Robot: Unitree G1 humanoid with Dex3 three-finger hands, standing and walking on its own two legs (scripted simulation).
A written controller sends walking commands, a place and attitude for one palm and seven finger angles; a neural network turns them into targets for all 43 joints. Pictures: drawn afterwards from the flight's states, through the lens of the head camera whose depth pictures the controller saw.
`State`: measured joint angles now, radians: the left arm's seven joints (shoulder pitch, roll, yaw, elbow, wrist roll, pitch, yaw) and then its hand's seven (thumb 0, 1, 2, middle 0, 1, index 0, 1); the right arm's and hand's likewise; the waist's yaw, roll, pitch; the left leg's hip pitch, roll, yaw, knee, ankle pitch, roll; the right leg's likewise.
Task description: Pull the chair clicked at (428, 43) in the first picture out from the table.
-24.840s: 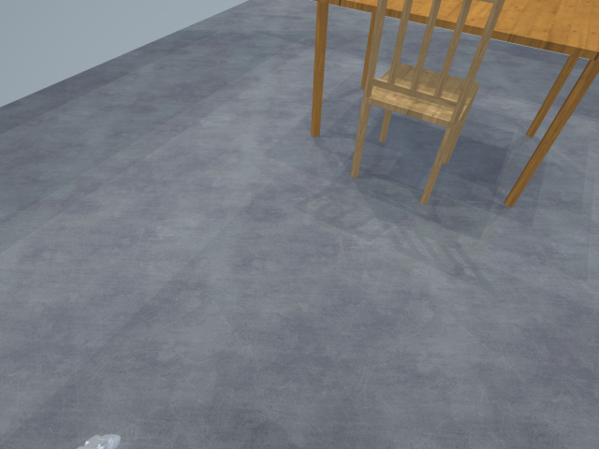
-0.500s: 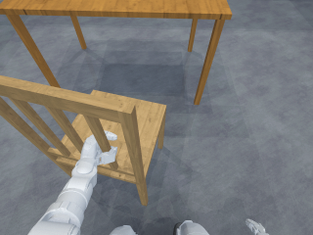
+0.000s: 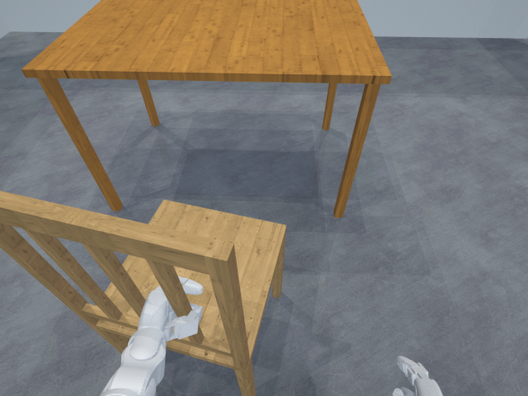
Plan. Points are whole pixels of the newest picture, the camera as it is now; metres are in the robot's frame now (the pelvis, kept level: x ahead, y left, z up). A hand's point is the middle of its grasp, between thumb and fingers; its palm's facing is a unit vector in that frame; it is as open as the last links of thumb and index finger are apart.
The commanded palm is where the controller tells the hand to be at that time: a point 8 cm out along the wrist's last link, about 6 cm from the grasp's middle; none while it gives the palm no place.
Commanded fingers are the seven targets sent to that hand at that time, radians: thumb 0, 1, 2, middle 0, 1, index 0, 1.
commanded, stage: stop walking, hand still on the chair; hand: left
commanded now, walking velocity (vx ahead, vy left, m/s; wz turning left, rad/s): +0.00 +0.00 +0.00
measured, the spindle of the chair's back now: (130, 292) +0.29 +0.26 -0.06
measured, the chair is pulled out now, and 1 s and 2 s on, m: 0.55 0.55 0.55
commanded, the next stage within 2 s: open the thumb and straighten the fingers in 0.24 s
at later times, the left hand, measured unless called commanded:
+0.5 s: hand (189, 316) +0.26 +0.15 -0.07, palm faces +0.03 -0.98 -0.17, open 6.4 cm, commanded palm +0.23 +0.19 -0.05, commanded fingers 0.00 -0.19 0.38 -0.50 -1.45 -0.50 -1.45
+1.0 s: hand (184, 316) +0.26 +0.16 -0.08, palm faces +0.05 -0.98 -0.19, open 16.4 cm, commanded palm +0.24 +0.21 -0.05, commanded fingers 0.00 -0.55 0.20 0.00 0.00 0.00 0.00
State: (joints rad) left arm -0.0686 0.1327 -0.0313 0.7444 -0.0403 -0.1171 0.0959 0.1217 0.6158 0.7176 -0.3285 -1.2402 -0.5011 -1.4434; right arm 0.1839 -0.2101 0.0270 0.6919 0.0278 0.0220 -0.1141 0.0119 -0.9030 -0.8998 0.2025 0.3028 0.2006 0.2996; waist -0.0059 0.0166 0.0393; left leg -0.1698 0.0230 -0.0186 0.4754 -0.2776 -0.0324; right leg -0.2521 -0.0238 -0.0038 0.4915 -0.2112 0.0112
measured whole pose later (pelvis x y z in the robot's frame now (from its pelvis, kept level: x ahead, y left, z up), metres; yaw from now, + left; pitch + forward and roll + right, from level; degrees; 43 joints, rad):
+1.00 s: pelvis +0.01 +0.01 -0.04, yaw +2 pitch +10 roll +0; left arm 0.12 0.18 -0.01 0.22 -0.06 0.17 0.06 -0.01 -0.52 0.21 -0.14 -0.40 -0.14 -0.40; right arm 0.24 -0.25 0.03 0.55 0.03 -0.08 -0.05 0.01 -0.90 -0.90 0.20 0.30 0.20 0.30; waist -0.05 0.05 -0.10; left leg -0.58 0.00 -0.05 0.88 -0.47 -0.02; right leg -0.64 -0.05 -0.03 0.87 -0.40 0.02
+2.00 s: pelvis +0.00 +0.01 -0.06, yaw +3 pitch +11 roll -1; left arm 0.72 0.19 -0.08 -0.26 -0.03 0.15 0.05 -0.01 -0.54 0.20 0.00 0.00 -0.01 0.00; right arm 0.25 -0.21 0.01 0.45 0.03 -0.13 -0.09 0.02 -0.90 -0.90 0.20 0.30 0.20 0.30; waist -0.03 0.05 -0.17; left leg -0.69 0.00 -0.09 1.04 -0.54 -0.02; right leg -0.72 -0.05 -0.06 0.99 -0.45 0.02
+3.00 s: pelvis +0.03 +0.01 -0.01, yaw +2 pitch -2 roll +0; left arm 0.62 0.33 0.20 -0.43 -0.05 0.00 0.17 0.00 0.12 0.52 -0.10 -0.14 -0.11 -0.14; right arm 0.20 -0.21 0.03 0.60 0.02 -0.14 -0.11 0.02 -0.90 -0.90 0.20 0.30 0.20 0.30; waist 0.05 0.07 -0.03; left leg -0.20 0.00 -0.06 0.63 -0.39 -0.02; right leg -0.26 -0.05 -0.04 0.62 -0.33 0.03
